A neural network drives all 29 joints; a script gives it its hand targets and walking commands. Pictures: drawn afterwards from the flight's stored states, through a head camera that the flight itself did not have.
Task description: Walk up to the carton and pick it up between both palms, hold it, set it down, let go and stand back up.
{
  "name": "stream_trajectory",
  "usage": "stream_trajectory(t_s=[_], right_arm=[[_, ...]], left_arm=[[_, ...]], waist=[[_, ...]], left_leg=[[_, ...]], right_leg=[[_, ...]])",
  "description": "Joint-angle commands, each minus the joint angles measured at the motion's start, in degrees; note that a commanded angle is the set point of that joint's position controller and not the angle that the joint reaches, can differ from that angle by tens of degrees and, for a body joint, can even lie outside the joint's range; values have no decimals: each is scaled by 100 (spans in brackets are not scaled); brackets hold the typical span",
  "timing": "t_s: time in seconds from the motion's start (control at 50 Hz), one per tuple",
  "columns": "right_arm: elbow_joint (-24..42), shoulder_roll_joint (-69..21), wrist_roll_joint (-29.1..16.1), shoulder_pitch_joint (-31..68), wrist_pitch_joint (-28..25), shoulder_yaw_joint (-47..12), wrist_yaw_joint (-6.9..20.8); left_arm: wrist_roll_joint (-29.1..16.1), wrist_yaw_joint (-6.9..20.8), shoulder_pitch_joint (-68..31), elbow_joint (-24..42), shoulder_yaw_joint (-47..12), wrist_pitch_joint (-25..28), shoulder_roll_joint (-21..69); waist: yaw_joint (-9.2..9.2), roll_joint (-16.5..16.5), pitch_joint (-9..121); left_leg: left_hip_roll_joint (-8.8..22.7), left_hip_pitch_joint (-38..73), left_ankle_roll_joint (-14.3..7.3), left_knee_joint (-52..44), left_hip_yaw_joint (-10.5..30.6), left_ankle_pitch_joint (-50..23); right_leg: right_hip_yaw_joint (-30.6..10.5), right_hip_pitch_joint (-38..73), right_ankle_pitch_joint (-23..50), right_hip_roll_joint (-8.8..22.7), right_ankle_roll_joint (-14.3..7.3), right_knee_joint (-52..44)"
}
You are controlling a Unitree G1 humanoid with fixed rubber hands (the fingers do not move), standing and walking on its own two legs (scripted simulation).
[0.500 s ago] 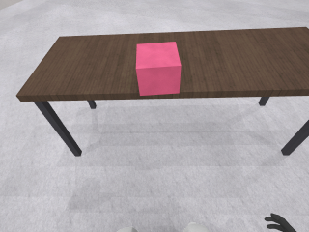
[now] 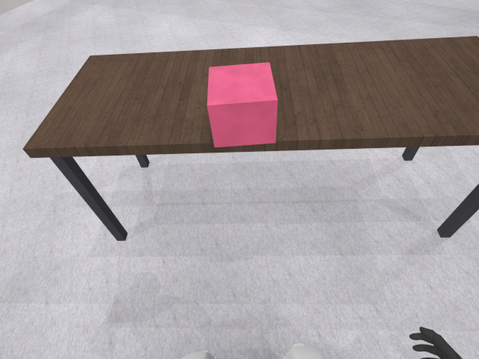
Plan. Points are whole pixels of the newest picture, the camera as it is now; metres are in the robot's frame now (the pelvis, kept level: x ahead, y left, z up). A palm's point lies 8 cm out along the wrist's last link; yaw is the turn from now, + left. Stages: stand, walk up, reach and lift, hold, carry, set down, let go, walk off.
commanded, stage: walk up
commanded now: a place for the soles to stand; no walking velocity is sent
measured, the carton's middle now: (242, 104) +0.77 +0.04 -0.02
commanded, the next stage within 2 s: none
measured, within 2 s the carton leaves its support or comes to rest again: neither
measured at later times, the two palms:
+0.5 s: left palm out of the picture +0.06 +0.33 -0.06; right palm out of the picture +0.13 -0.31 -0.08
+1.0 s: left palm out of the picture +0.07 +0.34 -0.07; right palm out of the picture +0.14 -0.30 -0.08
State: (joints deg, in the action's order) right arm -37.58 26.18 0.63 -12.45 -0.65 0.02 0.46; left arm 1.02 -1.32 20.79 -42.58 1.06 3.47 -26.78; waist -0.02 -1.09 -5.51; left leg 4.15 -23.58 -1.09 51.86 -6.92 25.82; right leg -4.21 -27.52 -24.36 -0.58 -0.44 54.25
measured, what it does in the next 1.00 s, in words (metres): stands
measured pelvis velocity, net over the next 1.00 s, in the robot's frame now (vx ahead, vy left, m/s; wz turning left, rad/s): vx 0.00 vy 0.01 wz -0.01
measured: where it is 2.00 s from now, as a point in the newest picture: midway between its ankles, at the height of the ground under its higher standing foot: outside the picture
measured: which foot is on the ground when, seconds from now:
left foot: down 0.00-1.00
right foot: down 0.00-1.00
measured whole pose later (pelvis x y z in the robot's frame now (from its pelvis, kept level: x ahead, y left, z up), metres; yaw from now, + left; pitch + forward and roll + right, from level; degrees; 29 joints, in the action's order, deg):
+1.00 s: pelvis +0.00 +0.01 +0.00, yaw -1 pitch -2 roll +2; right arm -38.1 26.2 0.5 -10.5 0.1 0.0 0.8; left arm 1.0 -1.2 20.0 -42.6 1.1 3.7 -26.8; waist 0.0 -0.7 -5.7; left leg 3.7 -23.5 -0.6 52.1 -6.9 26.0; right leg -5.1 -27.4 -24.3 -0.8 0.5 54.0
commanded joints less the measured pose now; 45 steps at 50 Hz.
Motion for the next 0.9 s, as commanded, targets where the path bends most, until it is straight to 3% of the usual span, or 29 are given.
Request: stream_trajectory(t_s=[0.0,0.02,0.06,0.1,0.12,0.16,0.2,0.24,0.28,0.3,0.34,0.36,0.38,0.4,0.44,0.48,0.5,0.52,0.56,0.6,0.62,0.64,0.66,0.68,0.72,0.76,0.8,0.84,0.88], right_arm=[[-44,1576,44,65,-227,703,-69],[-67,1524,53,270,-224,711,-57],[28,1442,2,572,-202,662,-62],[124,1215,-61,669,-106,621,-55],[167,1112,-44,664,-80,583,-50],[-19,1088,-37,465,-72,541,-64],[-135,1124,2,283,-115,568,-47],[-110,1362,21,-6,-195,688,-37],[-168,1671,70,-8,-199,760,-35],[-118,1553,52,367,-215,707,-40],[-64,1363,2,587,-177,599,-50],[104,1107,-29,686,-114,568,-54],[112,971,-93,749,-36,541,-43],[97,1010,-88,677,-9,526,-59],[27,1031,-32,534,-55,515,-56],[-129,1088,4,176,-146,582,-37],[-136,1154,-5,33,-175,640,-43],[-141,1479,56,79,-213,737,-47],[-95,1617,70,235,-237,743,-57],[6,1503,46,669,-209,671,-43],[48,1422,17,808,-165,640,-22],[57,1157,-11,702,-86,586,-5],[123,961,-51,696,-43,531,-30],[43,1120,-53,711,-27,556,-62],[-10,1109,-12,608,-53,535,-71],[-131,1034,1,338,-104,573,-48],[-151,1239,4,124,-205,684,-42],[-137,1612,54,225,-220,765,-49],[-124,1600,8,633,-214,698,-42]], left_arm=[[-32,-84,-541,50,223,80,-1012],[-33,-88,-431,3,275,92,-1094],[-28,-68,-122,-81,322,130,-1203],[-16,-64,27,-51,436,192,-1479],[-6,-88,18,8,478,196,-1674],[4,-110,-286,49,469,140,-1755],[36,-81,-682,32,340,50,-1511],[28,-49,-898,179,255,54,-1098],[16,-53,-539,86,299,85,-1129],[-4,-49,-396,23,329,98,-1180],[-15,-55,-77,-24,381,188,-1314],[29,-60,193,-46,457,242,-1550],[27,-71,-33,-37,500,237,-1737],[10,-95,2,23,531,210,-1913],[12,-127,-239,37,432,156,-1707],[-4,-100,-593,137,326,102,-1410],[-15,-78,-771,164,291,101,-1259],[-26,-67,-864,207,252,73,-1067],[-30,-83,-570,117,290,40,-1134],[-6,-48,-33,-36,344,138,-1204],[7,-25,253,-153,384,176,-1193],[28,-45,291,-167,474,259,-1501],[37,-65,43,-73,513,258,-1749],[33,-59,-38,16,484,202,-1804],[36,-94,-223,8,449,166,-1752],[28,-108,-537,108,372,102,-1532],[-15,-60,-844,244,300,86,-1207],[-7,-78,-661,150,285,85,-1037],[-30,-68,-255,2,359,99,-1251]], waist=[[198,-332,690],[93,-231,407],[-41,-59,586],[-31,729,737],[13,1114,845],[94,791,396],[186,1026,110],[395,181,354],[265,-234,610],[88,-214,478],[-67,86,550],[-96,950,906],[-104,1432,638],[-46,1200,554],[29,942,365],[233,1040,502],[356,829,590],[393,16,360],[193,-424,328],[-113,-341,390],[-265,-62,544],[-149,1080,412],[-22,1546,468],[-62,1276,578],[2,967,355],[202,1175,455],[333,650,647],[282,-378,536],[8,-428,290]], left_leg=[[1491,978,-952,-2401,2001,631],[1661,832,-993,-2434,2074,237],[1404,413,-883,-1698,1151,-713],[404,31,-267,-435,400,-427],[-42,-206,-123,-87,567,250],[-267,-286,-177,-265,743,919],[-155,479,-240,-955,815,698],[641,1305,-574,-1971,1484,1181],[1633,1032,-969,-2569,2163,1040],[1682,827,-1057,-2307,1924,-164],[1012,131,-598,-1164,809,-1057],[439,-158,-259,-157,293,-576],[-123,-787,-67,183,628,367],[-267,-779,-91,74,797,1086],[-200,-773,-195,-193,892,1158],[-68,573,-279,-993,862,153],[373,1076,-407,-1432,1122,118],[779,1217,-611,-2031,1605,794],[1850,915,-1183,-2757,2521,403],[1828,232,-1149,-2163,1762,-279],[1406,51,-811,-1601,1277,-352],[583,-301,-387,-256,466,-560],[-159,-723,-111,281,556,339],[-331,-812,-114,112,723,1188],[-255,-731,-179,-176,934,1304],[-199,146,-222,-764,788,420],[401,1192,-393,-1549,1222,217],[1514,991,-983,-2514,2230,524],[1889,440,-1203,-2344,2100,-520]], right_leg=[[-113,-712,1149,16,-286,-303],[173,-685,793,28,-249,-230],[30,105,1352,182,-346,-758],[-1373,328,1732,548,-620,-1720],[-2628,386,1292,962,-968,-2127],[-3345,24,145,1168,-1188,-2519],[-2559,-639,-156,739,-974,-2390],[-1190,-1394,145,238,-548,-1497],[73,-852,535,-51,-266,-423],[194,-524,592,97,-211,-452],[-531,429,1844,299,-380,-1282],[-1706,751,2043,766,-609,-1924],[-3039,832,1992,1108,-981,-2283],[-3709,761,1391,1320,-1238,-2497],[-3458,638,1131,1152,-1227,-2419],[-2517,-324,1039,795,-896,-2146],[-1699,-826,894,458,-631,-1788],[-956,-1356,929,157,-444,-1109],[241,-934,60,-56,-160,-32],[291,-13,-126,130,-211,-512],[-109,456,263,91,-368,-1365],[-1511,482,937,580,-447,-2340],[-3125,566,898,1071,-840,-2752],[-3814,722,801,1330,-1151,-2816],[-3467,552,1094,1195,-1238,-2478],[-2666,12,1138,825,-929,-2276],[-1504,-876,1151,402,-571,-1580],[-5,-820,1143,-126,-195,-122],[320,-317,-285,9,-165,-111]])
